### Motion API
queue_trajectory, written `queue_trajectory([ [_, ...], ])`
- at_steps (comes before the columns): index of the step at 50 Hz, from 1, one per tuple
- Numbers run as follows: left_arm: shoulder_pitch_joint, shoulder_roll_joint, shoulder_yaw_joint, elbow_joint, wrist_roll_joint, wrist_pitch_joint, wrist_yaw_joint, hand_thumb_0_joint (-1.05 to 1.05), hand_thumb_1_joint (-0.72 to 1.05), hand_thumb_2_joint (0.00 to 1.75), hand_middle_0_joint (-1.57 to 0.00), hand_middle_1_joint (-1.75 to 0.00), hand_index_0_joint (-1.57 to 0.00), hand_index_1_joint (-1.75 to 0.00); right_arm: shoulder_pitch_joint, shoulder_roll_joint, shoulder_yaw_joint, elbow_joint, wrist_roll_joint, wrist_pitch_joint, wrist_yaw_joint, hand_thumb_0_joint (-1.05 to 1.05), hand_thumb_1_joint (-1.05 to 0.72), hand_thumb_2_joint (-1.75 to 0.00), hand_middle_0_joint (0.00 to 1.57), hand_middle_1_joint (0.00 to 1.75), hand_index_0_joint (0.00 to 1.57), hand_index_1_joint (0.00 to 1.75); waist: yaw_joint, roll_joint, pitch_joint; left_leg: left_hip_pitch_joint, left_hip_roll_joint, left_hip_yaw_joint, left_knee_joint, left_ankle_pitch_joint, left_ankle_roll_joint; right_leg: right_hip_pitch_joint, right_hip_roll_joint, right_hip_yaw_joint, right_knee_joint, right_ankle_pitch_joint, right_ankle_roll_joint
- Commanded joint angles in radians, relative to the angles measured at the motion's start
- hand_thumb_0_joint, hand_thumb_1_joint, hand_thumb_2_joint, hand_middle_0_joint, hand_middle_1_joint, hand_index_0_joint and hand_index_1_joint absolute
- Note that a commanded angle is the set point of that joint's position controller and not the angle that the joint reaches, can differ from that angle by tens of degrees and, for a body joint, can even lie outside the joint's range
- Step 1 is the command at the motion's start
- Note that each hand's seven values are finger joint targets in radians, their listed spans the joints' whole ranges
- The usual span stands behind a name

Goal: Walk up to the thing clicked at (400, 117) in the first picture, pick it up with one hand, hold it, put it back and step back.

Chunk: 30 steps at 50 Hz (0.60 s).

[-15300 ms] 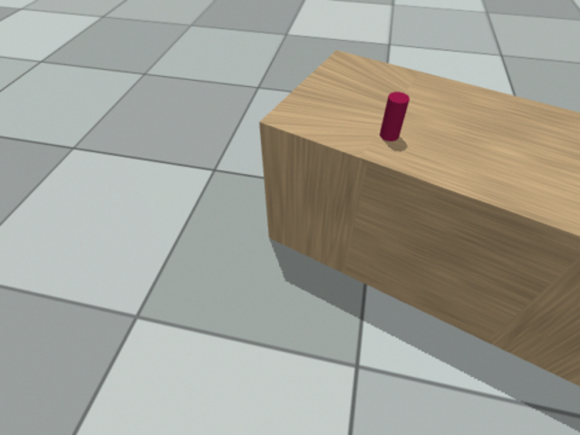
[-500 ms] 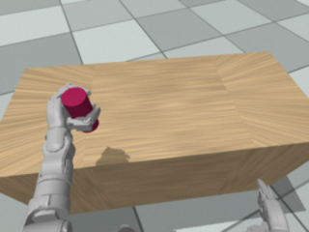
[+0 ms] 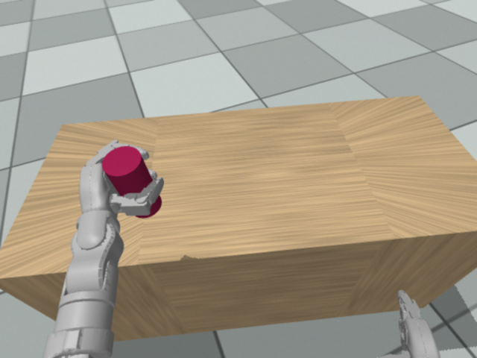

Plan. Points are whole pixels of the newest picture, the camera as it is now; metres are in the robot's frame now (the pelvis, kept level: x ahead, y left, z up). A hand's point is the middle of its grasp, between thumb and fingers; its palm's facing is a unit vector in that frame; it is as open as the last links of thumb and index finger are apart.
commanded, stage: lift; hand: left
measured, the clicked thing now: (135, 184) +0.36 +0.18 +0.12
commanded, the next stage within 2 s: hold in 0.14 s
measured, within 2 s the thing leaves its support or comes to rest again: neither
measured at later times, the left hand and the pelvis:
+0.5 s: hand (133, 179) +0.35 +0.17 +0.14, palm faces +0.18 -0.98 -0.01, open 7.9 cm; pelvis +0.01 +0.00 +0.01, yaw +1 degrees
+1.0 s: hand (134, 177) +0.35 +0.16 +0.15, palm faces +0.18 -0.98 +0.01, open 7.9 cm; pelvis +0.01 +0.00 +0.02, yaw +1 degrees
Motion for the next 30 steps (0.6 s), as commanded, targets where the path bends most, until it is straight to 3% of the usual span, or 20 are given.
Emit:
queue_trajectory([
  [1,-0.377,0.162,0.054,-0.3,-0.013,-0.057,0.001,0.0,0.3,1.32,-1.31,-1.43,-1.33,-1.44,-0.104,-0.135,-0.059,-0.125,-0.002,-0.069,-0.013,0.0,0.55,-0.05,0.05,0.05,0.05,0.05,0.002,-0.043,-0.203,0.249,-0.023,0.009,-0.097,0.121,0.023,-0.04,0.022,-0.029,-0.158,0.241,-0.002],
  [2,-0.348,0.135,0.037,-0.274,-0.012,-0.048,-0.001,0.0,0.3,1.33,-1.31,-1.44,-1.33,-1.45,-0.118,-0.129,-0.048,-0.148,-0.001,-0.077,-0.012,0.0,0.55,-0.05,0.05,0.05,0.05,0.05,-0.002,-0.061,-0.211,0.262,-0.022,0.007,-0.1,0.122,0.024,-0.03,0.022,-0.031,-0.16,0.24,-0.001],
  [3,-0.382,0.148,0.037,-0.327,-0.008,-0.05,0.001,0.0,0.3,1.33,-1.33,-1.45,-1.35,-1.45,-0.116,-0.106,-0.026,-0.129,-0.001,-0.079,-0.011,0.0,0.54,-0.05,0.05,0.05,0.05,0.05,0.004,-0.026,-0.214,0.271,-0.022,0.005,-0.106,0.121,0.021,-0.033,0.023,-0.033,-0.161,0.236,-0.005],
  [4,-0.36,0.142,0.032,-0.302,-0.007,-0.045,0.0,0.0,0.3,1.33,-1.32,-1.44,-1.34,-1.45,-0.121,-0.11,-0.026,-0.152,-0.001,-0.081,-0.013,0.0,0.54,-0.05,0.05,0.05,0.05,0.05,0.003,-0.051,-0.246,0.286,-0.02,0.001,-0.101,0.156,0.024,-0.012,0.024,-0.034,-0.158,0.261,-0.003],
  [5,-0.395,0.196,0.069,-0.373,-0.01,-0.051,0.002,0.0,0.3,1.33,-1.32,-1.44,-1.34,-1.45,-0.11,-0.141,-0.058,-0.121,-0.001,-0.079,-0.018,0.0,0.54,-0.05,0.05,0.05,0.05,0.05,0.011,-0.029,-0.258,0.296,-0.022,0.003,-0.102,0.177,0.023,0.001,0.022,-0.032,-0.159,0.285,-0.003],
  [6,-0.36,0.16,0.048,-0.329,-0.009,-0.044,-0.001,0.0,0.32,1.33,-1.32,-1.44,-1.34,-1.45,-0.102,-0.116,-0.033,-0.123,-0.003,-0.083,-0.015,0.0,0.54,-0.05,0.05,0.05,0.05,0.05,0.002,-0.052,-0.243,0.3,-0.02,0.003,-0.1,0.193,0.024,0.004,0.024,-0.035,-0.158,0.298,0.001],
  [7,-0.344,0.157,0.051,-0.344,-0.013,-0.039,-0.002,0.0,0.32,1.34,-1.33,-1.46,-1.35,-1.46,-0.098,-0.119,-0.038,-0.105,-0.002,-0.084,-0.016,0.0,0.55,-0.05,0.05,0.05,0.05,0.05,0.011,-0.041,-0.246,0.299,-0.021,0.003,-0.101,0.206,0.024,0.013,0.023,-0.035,-0.158,0.312,0.0],
  [8,-0.339,0.152,0.046,-0.336,-0.014,-0.035,-0.002,0.0,0.32,1.34,-1.32,-1.45,-1.35,-1.46,-0.111,-0.142,-0.056,-0.117,-0.003,-0.086,-0.018,0.0,0.54,-0.05,0.05,0.05,0.05,0.05,-0.001,-0.037,-0.255,0.31,-0.02,0.005,-0.099,0.225,0.026,0.013,0.023,-0.032,-0.159,0.331,0.001],
  [12,-0.404,0.2,0.071,-0.46,-0.007,-0.034,0.007,0.0,0.32,1.35,-1.34,-1.47,-1.36,-1.47,-0.112,-0.11,-0.034,-0.09,0.0,-0.097,-0.017,0.0,0.54,-0.05,0.05,0.05,0.05,0.05,0.007,0.015,-0.266,0.345,-0.021,0.004,-0.11,0.235,0.022,0.019,0.02,-0.034,-0.17,0.335,-0.002],
  [15,-0.362,0.145,0.04,-0.446,-0.013,-0.019,0.003,0.0,0.31,1.28,-1.33,-1.44,-1.34,-1.44,-0.143,-0.076,-0.005,-0.085,0.0,-0.112,-0.017,0.0,0.53,-0.05,0.05,0.05,0.05,0.05,0.004,-0.038,-0.188,0.304,-0.027,0.007,-0.123,0.18,0.027,0.021,0.015,-0.032,-0.196,0.298,0.005],
  [16,-0.344,0.158,0.058,-0.416,-0.015,-0.012,0.003,0.0,0.31,1.28,-1.32,-1.44,-1.34,-1.44,-0.136,-0.091,-0.015,-0.086,0.001,-0.115,-0.02,0.0,0.53,-0.05,0.05,0.05,0.05,0.05,0.007,-0.042,-0.2,0.311,-0.027,0.007,-0.126,0.179,0.028,0.034,0.013,-0.032,-0.197,0.296,0.004],
  [17,-0.359,0.153,0.043,-0.452,-0.013,-0.007,-0.001,0.0,0.31,1.28,-1.32,-1.43,-1.33,-1.43,-0.139,-0.078,-0.014,-0.057,0.003,-0.115,-0.019,0.0,0.53,-0.05,0.05,0.05,0.05,0.05,0.005,-0.011,-0.184,0.315,-0.031,0.009,-0.133,0.164,0.026,0.012,0.012,-0.029,-0.205,0.283,0.001],
  [18,-0.282,0.128,0.043,-0.346,-0.014,0.017,-0.003,0.0,0.3,1.28,-1.32,-1.43,-1.33,-1.43,-0.125,-0.107,-0.032,-0.07,0.0,-0.118,-0.02,0.0,0.53,-0.06,0.05,0.05,0.05,0.05,-0.006,-0.041,-0.161,0.313,-0.028,0.008,-0.142,0.15,0.027,0.016,0.016,-0.035,-0.213,0.267,0.002],
  [19,-0.258,0.109,0.029,-0.353,-0.017,0.029,-0.006,0.0,0.28,1.27,-1.32,-1.43,-1.34,-1.44,-0.13,-0.111,-0.026,-0.065,0.0,-0.122,-0.015,0.0,0.53,-0.05,0.05,0.05,0.05,0.05,0.002,-0.032,-0.146,0.308,-0.024,0.004,-0.152,0.148,0.024,0.02,0.02,-0.041,-0.213,0.259,-0.003],
  [21,-0.288,0.141,0.045,-0.399,-0.012,0.043,-0.01,0.0,0.29,1.27,-1.33,-1.44,-1.35,-1.44,-0.11,-0.11,-0.029,-0.049,0.0,-0.126,-0.011,0.0,0.53,-0.05,0.05,0.05,0.05,0.05,0.002,0.004,-0.173,0.335,-0.02,-0.002,-0.163,0.162,0.018,0.02,0.026,-0.049,-0.213,0.262,-0.01],
  [24,-0.268,0.135,0.051,-0.436,-0.02,0.059,-0.011,0.0,0.32,1.27,-1.32,-1.43,-1.34,-1.43,-0.117,-0.114,-0.031,-0.063,0.001,-0.133,-0.008,0.0,0.53,-0.05,0.05,0.05,0.05,0.05,0.011,-0.012,-0.175,0.35,-0.019,-0.007,-0.169,0.194,0.017,0.051,0.029,-0.056,-0.218,0.286,-0.01],
  [25,-0.259,0.126,0.043,-0.448,-0.023,0.06,-0.013,0.0,0.32,1.27,-1.32,-1.43,-1.34,-1.43,-0.118,-0.138,-0.053,-0.064,0.002,-0.138,-0.009,0.0,0.53,-0.05,0.05,0.05,0.05,0.05,0.002,-0.029,-0.187,0.363,-0.017,-0.01,-0.172,0.208,0.018,0.048,0.032,-0.056,-0.217,0.298,-0.009],
  [27,-0.272,0.117,0.038,-0.476,-0.026,0.056,-0.012,0.0,0.31,1.25,-1.3,-1.41,-1.32,-1.41,-0.128,-0.104,-0.021,-0.069,0.002,-0.146,-0.005,0.0,0.53,-0.05,0.05,0.05,0.05,0.05,0.014,-0.047,-0.184,0.355,-0.018,-0.009,-0.166,0.233,0.022,0.069,0.029,-0.054,-0.222,0.321,-0.006],
  [28,-0.327,0.153,0.057,-0.55,-0.024,0.048,-0.007,0.0,0.31,1.25,-1.3,-1.42,-1.33,-1.42,-0.139,-0.121,-0.04,-0.065,0.0,-0.15,-0.01,0.0,0.52,-0.05,0.05,0.05,0.05,0.05,0.011,-0.031,-0.221,0.384,-0.019,-0.009,-0.164,0.251,0.024,0.073,0.026,-0.049,-0.22,0.341,-0.004],
  [30,-0.308,0.147,0.057,-0.55,-0.021,0.049,0.001,0.0,0.3,1.26,-1.31,-1.42,-1.33,-1.42,-0.144,-0.112,-0.036,-0.064,0.0,-0.154,-0.011,0.0,0.52,-0.06,0.05,0.05,0.05,0.05,0.015,-0.036,-0.201,0.373,-0.024,-0.005,-0.164,0.25,0.025,0.079,0.021,-0.045,-0.227,0.347,0.0],
])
